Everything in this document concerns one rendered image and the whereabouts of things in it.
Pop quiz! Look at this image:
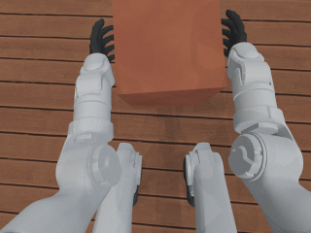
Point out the left robot hand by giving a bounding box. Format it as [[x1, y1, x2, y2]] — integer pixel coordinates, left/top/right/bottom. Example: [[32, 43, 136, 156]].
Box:
[[89, 18, 115, 62]]

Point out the right robot hand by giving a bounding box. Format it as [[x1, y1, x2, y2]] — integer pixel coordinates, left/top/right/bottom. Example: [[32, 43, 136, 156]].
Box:
[[221, 10, 247, 58]]

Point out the robot right forearm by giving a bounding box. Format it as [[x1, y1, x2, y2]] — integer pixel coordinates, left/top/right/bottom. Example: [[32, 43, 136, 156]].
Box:
[[226, 42, 296, 143]]

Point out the carton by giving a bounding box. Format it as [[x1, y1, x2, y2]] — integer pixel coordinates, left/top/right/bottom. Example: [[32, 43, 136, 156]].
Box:
[[112, 0, 227, 110]]

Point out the left robot upper arm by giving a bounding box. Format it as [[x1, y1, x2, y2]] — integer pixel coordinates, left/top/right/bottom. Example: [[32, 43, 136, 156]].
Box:
[[0, 142, 122, 233]]

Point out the robot left forearm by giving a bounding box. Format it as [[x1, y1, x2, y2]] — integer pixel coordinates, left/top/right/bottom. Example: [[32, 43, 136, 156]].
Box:
[[59, 52, 115, 157]]

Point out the robot right thigh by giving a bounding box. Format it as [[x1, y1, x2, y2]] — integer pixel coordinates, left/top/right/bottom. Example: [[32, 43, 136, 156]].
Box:
[[186, 149, 237, 233]]

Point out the robot right shin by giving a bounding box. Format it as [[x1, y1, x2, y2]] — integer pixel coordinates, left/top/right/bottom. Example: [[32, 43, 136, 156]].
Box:
[[189, 142, 225, 196]]

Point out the right robot upper arm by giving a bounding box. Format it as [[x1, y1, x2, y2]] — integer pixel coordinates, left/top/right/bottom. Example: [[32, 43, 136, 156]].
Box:
[[227, 132, 311, 233]]

